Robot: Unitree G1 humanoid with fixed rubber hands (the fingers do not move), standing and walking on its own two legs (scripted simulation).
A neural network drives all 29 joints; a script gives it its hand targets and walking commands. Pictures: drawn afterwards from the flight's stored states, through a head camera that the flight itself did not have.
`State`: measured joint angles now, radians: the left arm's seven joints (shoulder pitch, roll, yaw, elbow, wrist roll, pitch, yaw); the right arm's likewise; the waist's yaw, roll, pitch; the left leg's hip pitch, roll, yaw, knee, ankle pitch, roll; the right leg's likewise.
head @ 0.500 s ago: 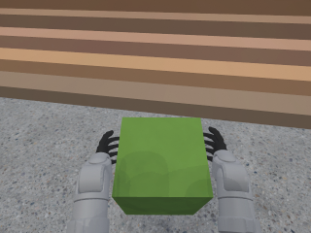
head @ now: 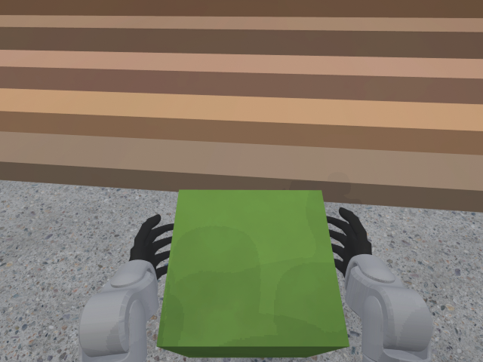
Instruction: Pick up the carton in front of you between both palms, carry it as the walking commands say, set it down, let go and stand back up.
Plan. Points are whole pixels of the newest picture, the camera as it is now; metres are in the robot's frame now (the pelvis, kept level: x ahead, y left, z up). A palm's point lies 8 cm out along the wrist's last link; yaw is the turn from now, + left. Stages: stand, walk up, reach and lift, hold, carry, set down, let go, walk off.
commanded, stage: carry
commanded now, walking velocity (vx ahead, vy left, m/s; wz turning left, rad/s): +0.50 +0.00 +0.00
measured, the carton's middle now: (249, 282) +0.24 -0.01 +0.03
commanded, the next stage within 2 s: none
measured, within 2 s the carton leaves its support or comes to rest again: neither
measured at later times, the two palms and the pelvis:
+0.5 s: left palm (164, 150) +0.54 +0.16 +0.08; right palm (297, 140) +0.54 -0.14 +0.09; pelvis +0.31 +0.01 -0.01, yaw -1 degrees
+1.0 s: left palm (191, 69) +0.90 +0.12 +0.12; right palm (288, 65) +0.90 -0.18 +0.11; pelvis +0.64 -0.03 -0.01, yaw +0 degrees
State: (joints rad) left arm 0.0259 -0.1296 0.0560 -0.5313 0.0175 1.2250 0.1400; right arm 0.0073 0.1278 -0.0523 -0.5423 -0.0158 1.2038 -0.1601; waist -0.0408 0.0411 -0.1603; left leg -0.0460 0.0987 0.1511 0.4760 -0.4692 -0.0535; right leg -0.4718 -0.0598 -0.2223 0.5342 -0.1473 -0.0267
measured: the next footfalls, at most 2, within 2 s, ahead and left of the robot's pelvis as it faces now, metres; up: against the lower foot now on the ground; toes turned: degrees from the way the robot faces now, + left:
left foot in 0.46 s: +0.46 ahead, +0.10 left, +0.00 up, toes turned +12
right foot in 0.94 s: +0.78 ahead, -0.12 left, +0.00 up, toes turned -12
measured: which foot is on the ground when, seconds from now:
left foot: down 0.00-0.02, up 0.04-0.44, down 0.46-0.94, up 0.96-1.00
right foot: down 0.00-0.50, up 0.52-0.92, down 0.94-1.00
